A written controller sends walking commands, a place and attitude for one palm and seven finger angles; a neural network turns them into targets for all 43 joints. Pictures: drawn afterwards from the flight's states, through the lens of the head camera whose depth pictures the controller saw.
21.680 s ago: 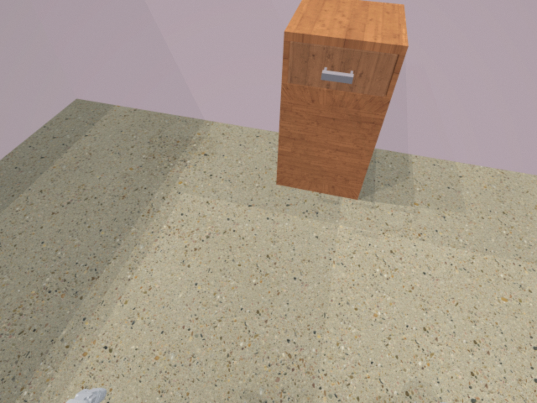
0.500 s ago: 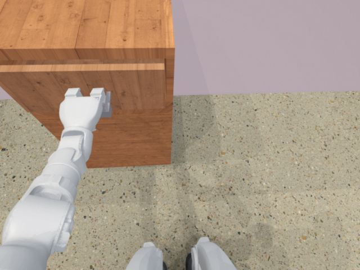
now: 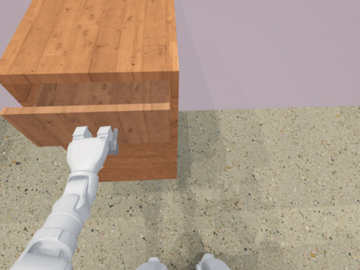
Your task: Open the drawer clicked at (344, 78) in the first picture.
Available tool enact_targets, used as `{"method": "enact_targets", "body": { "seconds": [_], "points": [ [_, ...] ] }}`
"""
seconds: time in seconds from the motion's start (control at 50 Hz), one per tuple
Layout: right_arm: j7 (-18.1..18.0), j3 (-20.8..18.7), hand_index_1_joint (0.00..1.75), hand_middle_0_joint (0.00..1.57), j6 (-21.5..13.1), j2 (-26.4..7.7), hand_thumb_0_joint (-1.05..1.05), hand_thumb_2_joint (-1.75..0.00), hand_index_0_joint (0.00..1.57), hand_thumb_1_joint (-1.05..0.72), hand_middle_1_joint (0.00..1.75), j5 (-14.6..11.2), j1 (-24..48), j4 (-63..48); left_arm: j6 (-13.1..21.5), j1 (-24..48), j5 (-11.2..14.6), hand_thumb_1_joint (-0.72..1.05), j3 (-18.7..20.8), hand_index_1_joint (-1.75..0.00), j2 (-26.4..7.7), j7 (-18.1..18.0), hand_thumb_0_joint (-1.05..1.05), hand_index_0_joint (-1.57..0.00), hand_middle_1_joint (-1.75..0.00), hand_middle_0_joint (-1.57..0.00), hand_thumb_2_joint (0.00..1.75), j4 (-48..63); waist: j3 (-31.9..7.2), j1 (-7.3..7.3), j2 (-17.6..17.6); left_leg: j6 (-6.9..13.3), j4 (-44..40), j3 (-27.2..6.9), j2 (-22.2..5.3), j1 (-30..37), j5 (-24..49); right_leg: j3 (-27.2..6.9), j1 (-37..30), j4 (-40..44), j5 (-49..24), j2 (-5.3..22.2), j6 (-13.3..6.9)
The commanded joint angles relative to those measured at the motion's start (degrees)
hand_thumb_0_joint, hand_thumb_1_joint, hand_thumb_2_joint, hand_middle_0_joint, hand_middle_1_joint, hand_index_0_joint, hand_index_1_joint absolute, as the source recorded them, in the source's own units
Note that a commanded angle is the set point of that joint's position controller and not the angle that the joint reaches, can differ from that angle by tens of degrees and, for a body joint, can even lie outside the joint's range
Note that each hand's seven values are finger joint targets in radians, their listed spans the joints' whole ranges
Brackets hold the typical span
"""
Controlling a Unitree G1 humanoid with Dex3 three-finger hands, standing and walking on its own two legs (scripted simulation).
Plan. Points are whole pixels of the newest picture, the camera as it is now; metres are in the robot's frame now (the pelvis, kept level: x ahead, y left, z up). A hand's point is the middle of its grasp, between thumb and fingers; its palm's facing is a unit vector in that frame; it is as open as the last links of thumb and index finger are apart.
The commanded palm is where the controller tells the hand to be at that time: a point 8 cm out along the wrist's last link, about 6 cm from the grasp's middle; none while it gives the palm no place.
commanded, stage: pull the drawer open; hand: left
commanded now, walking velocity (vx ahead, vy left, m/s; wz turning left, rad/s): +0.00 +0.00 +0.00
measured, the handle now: (95, 140) +0.43 +0.23 -0.04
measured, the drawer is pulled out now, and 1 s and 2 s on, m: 0.09 0.30 0.30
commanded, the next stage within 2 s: open the thumb to release the handle in 1.30 s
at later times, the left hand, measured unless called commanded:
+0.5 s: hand (91, 208) +0.26 +0.21 -0.06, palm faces -0.04 -0.11 -0.99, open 6.0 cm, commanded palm +0.22 +0.21 +0.00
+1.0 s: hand (82, 261) +0.16 +0.20 -0.05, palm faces -0.07 -0.13 -0.99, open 6.1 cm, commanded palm +0.11 +0.20 +0.00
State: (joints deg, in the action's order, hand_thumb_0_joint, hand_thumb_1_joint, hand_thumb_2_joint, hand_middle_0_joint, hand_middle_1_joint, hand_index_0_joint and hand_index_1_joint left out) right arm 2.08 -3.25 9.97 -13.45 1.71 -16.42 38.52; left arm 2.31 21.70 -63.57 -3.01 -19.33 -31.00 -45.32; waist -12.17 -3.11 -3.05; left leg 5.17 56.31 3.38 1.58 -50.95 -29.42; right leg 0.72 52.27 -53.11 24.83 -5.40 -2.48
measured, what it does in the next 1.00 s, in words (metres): stands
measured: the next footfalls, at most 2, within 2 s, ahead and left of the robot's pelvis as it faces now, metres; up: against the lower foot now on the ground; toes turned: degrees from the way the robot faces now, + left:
none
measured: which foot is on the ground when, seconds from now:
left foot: down 0.00-1.00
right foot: down 0.00-1.00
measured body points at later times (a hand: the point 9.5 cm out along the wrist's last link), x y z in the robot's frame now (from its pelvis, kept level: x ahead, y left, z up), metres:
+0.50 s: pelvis +0.01 +0.00 +0.00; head +0.08 +0.00 +0.44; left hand +0.26 +0.21 +0.00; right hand +0.19 -0.22 -0.11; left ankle -0.04 +0.06 -0.67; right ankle -0.01 -0.10 -0.67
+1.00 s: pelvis -0.01 -0.02 -0.02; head +0.04 -0.03 +0.43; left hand +0.16 +0.21 +0.00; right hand +0.19 -0.24 -0.11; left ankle -0.04 +0.06 -0.67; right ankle -0.01 -0.10 -0.67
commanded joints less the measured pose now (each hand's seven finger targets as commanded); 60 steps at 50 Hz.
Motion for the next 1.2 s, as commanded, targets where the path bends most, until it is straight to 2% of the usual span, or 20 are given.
{"method": "enact_targets", "body": {
  "seconds": [0.0,0.04,0.08,0.1,0.12,0.16,0.2,0.28,0.3,0.36,0.5,0.66,0.7,0.82,0.9,0.94,0.98,1.04,1.1,1.18],
  "points": [
    [-0.3,-3.2,0.3,0.2,-1.2,-8.4,0.0,-0.9,0.2,-0.9,0.3,0.4,-1.9,-6.1,-1.0,1.7,0.0,0.9,1.8,-1.35,-5.7,-3.3,0.0,-0.4,-1.35,-0.4,0.9,14.4,-22.0,2.18,-0.4,-4.1,-4.0,-6.8,-2.7,21.1,43.3,-1.1,-13.8,2.4,-29.9,1.6,-0.7],
    [-0.1,-3.1,0.3,0.2,-1.0,-8.1,0.0,-0.9,0.2,-0.9,0.3,0.2,-0.8,-7.1,-2.3,-3.0,0.5,0.9,0.7,-1.35,-3.7,-3.2,0.0,-0.4,-1.35,-0.4,0.9,17.2,-21.8,2.39,-0.1,-4.5,-3.9,-7.3,-3.2,23.4,45.7,-0.7,-13.5,2.4,-29.8,1.6,-0.4],
    [-0.2,-2.8,0.3,0.2,-1.3,-7.8,0.0,-0.9,0.2,-0.9,0.3,0.0,0.5,-8.4,-3.0,-7.4,1.2,0.9,1.0,-1.35,-3.7,-3.0,0.0,-0.4,-1.35,-0.4,0.9,19.9,-21.1,2.76,1.7,-4.0,-4.1,-6.6,-2.6,22.4,44.5,-1.2,-16.0,2.9,-31.5,1.6,-0.3],
    [-0.4,-2.6,0.3,0.2,-1.5,-7.8,0.0,-0.9,0.2,-0.9,0.3,0.1,1.3,-9.0,-3.0,-9.1,1.2,0.9,1.7,-1.35,-4.7,-3.0,0.0,-0.4,-1.35,-0.4,0.9,22.3,-21.6,3.33,0.5,-4.3,-4.3,-7.0,-2.6,22.8,46.0,-1.4,-16.5,2.4,-32.3,1.7,-0.4],
    [-0.3,-2.4,0.3,0.2,-1.7,-7.5,0.0,-0.9,0.2,-0.9,0.3,-0.1,2.0,-9.6,-3.3,-11.6,1.2,0.9,0.3,-1.35,-2.8,-2.9,0.0,-0.4,-1.35,-0.4,0.9,22.9,-20.3,3.12,0.9,-4.3,-4.4,-7.2,-2.8,23.2,45.8,-1.1,-15.9,2.5,-31.7,1.8,-0.2],
    [-0.4,-2.0,0.3,0.2,-2.0,-7.5,0.0,-0.9,0.2,-0.9,0.3,-0.2,3.2,-10.2,-3.7,-13.5,0.8,0.9,0.5,-1.35,-3.0,-3.1,0.0,-0.4,-1.35,-0.4,0.9,23.7,-17.8,2.95,2.2,-4.2,-4.4,-7.0,-2.5,21.5,42.2,-1.1,-15.2,2.7,-30.0,1.8,-0.2],
    [-0.5,-1.8,0.3,0.2,-2.5,-7.4,0.0,-0.9,0.2,-0.9,0.3,-0.1,4.3,-11.0,-3.7,-14.4,0.1,0.9,1.5,-1.35,-4.0,-3.6,0.0,-0.4,-1.35,-0.4,0.9,26.6,-17.3,3.51,0.0,-4.5,-4.4,-7.4,-2.5,21.9,42.2,-1.0,-14.5,2.3,-28.9,1.7,-0.6],
    [-0.2,-1.4,0.3,0.2,-2.9,-7.1,0.0,-0.9,0.2,-0.9,0.3,-0.1,5.7,-12.4,-4.7,-19.2,-0.5,0.9,-0.8,-1.35,-1.5,-4.3,0.0,-0.4,-1.35,-0.4,0.9,29.6,-17.4,3.88,-0.6,-5.0,-3.8,-7.7,-2.4,23.3,43.1,-0.5,-13.3,1.6,-27.6,1.7,-0.5],
    [-0.2,-1.4,0.3,0.2,-3.1,-7.1,0.0,-0.9,0.2,-0.9,0.3,0.0,6.2,-12.7,-4.7,-20.6,-0.4,0.9,0.9,-1.35,-3.1,-4.4,0.0,-0.4,-1.35,-0.4,0.9,31.6,-18.0,4.67,-1.7,-5.4,-3.9,-8.1,-2.7,24.5,46.0,-0.7,-13.4,1.2,-28.4,1.7,-0.7],
    [0.1,-1.0,0.3,0.2,-3.4,-6.7,0.0,-0.9,0.2,-0.9,0.3,-0.1,7.4,-13.8,-4.9,-26.8,0.2,0.9,-0.4,-1.35,-1.8,-4.3,0.0,-0.4,-1.35,-0.4,0.9,34.7,-17.8,5.03,-0.5,-5.2,-3.9,-7.6,-2.5,24.0,44.4,-0.8,-14.6,1.2,-28.4,1.8,-0.6],
    [0.6,0.0,0.3,0.2,-4.6,-6.1,0.0,-0.9,0.2,-0.9,0.3,0.1,9.6,-15.5,-3.7,-39.9,0.5,0.9,2.0,-1.35,-3.0,-5.1,0.0,-0.4,-1.35,-0.4,0.9,39.4,-14.5,6.33,1.0,-4.8,-4.0,-6.8,-1.6,19.5,38.7,-1.9,-16.1,0.7,-28.1,1.7,-1.2],
    [0.7,0.1,0.3,0.2,-5.4,-5.9,0.0,-0.9,0.2,-0.9,0.3,0.8,11.2,-16.4,-2.5,-45.4,-0.6,0.9,1.4,-1.35,-1.9,-5.8,0.0,-0.4,-1.35,-0.4,0.9,44.6,-13.0,6.12,1.2,-4.6,-2.8,-6.9,-1.3,17.1,30.6,-1.7,-11.9,-0.8,-20.8,1.7,-1.5],
    [0.5,0.2,0.3,0.2,-5.7,-5.9,0.0,-0.9,0.2,-0.9,0.3,0.8,11.5,-16.8,-2.0,-47.7,-0.1,0.9,2.8,-1.35,-3.3,-5.8,0.0,-0.4,-1.35,-0.4,0.9,46.3,-13.3,6.57,0.4,-4.7,-2.7,-6.9,-1.0,16.8,30.2,-2.1,-12.3,-0.9,-20.7,1.6,-1.8],
    [0.2,0.9,0.3,0.2,-6.5,-5.4,0.0,-0.9,0.2,-0.9,0.3,0.9,12.4,-17.8,0.6,-57.5,1.1,0.9,5.4,-1.35,-4.7,-4.9,0.0,-0.4,-1.35,-0.4,0.9,47.7,-11.5,7.68,3.8,-4.0,-1.8,-5.6,0.0,12.4,24.6,-3.4,-13.2,-1.3,-20.6,1.9,-1.9],
    [0.7,1.1,0.3,0.2,-7.2,-5.2,0.0,-0.9,0.2,-0.9,0.3,1.1,13.4,-19.1,2.5,-63.1,1.1,0.9,5.5,-1.35,-4.7,-4.2,0.0,-0.4,-1.35,-0.4,0.9,50.9,-10.0,8.25,0.9,-3.9,-1.2,-5.3,0.2,11.9,23.1,-3.8,-11.6,-1.4,-18.4,2.0,-2.5],
    [0.9,1.0,0.3,0.2,-7.3,-5.2,0.0,-0.9,0.2,-0.9,0.3,1.4,13.4,-19.1,3.3,-64.3,1.1,0.9,5.0,-1.35,-3.9,-4.0,0.0,-0.4,-1.35,-0.4,0.9,51.6,-9.6,8.1,1.8,-3.7,-0.4,-5.0,0.4,10.9,21.1,-3.6,-10.6,-1.8,-16.9,2.0,-2.4],
    [1.2,1.2,0.3,0.2,-7.5,-4.9,0.0,-0.9,0.2,-0.9,0.3,1.4,13.8,-19.6,4.2,-69.8,1.4,0.9,6.3,-1.35,-4.7,-3.7,0.0,-0.4,-1.35,-0.4,0.9,51.8,-9.4,9.19,1.0,-3.8,-0.2,-4.6,0.7,10.0,20.5,-3.9,-10.9,-2.0,-16.5,1.9,-2.7],
    [1.4,1.0,0.3,0.2,-7.6,-5.2,0.0,-0.9,0.2,-0.9,0.3,1.8,13.7,-19.7,4.9,-67.4,1.1,0.9,5.8,-1.35,-4.4,-3.4,0.0,-0.4,-1.35,-0.4,0.9,52.8,-9.2,8.16,1.6,-3.7,0.9,-4.6,0.7,9.3,19.6,-4.6,-9.4,-2.4,-17.1,2.1,-2.6],
    [1.2,1.1,0.3,0.2,-7.6,-5.2,0.0,-0.9,0.2,-0.9,0.3,1.8,13.7,-19.8,5.3,-66.6,1.3,0.9,8.6,-1.35,-6.6,-3.7,0.0,-0.4,-1.35,-0.4,0.9,52.8,-9.5,8.26,1.8,-3.5,1.2,-4.5,1.0,7.9,18.6,-5.4,-10.1,-2.5,-17.8,2.2,-2.7],
    [1.2,0.9,0.3,0.2,-7.6,-5.3,0.0,-0.9,0.2,-0.9,0.3,2.0,13.0,-19.7,5.6,-65.9,1.0,0.9,7.7,-1.35,-5.7,-3.8,0.0,-0.4,-1.35,-0.4,0.9,52.9,-10.8,7.9,2.1,-3.5,2.0,-4.5,1.0,8.2,19.2,-5.1,-9.5,-3.1,-18.6,2.3,-2.5]
  ]
}}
